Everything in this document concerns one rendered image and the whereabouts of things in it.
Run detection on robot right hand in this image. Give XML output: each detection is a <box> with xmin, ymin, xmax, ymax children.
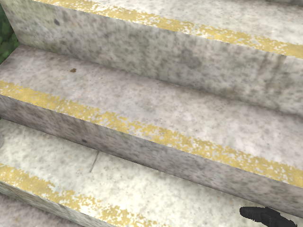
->
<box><xmin>240</xmin><ymin>206</ymin><xmax>297</xmax><ymax>227</ymax></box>

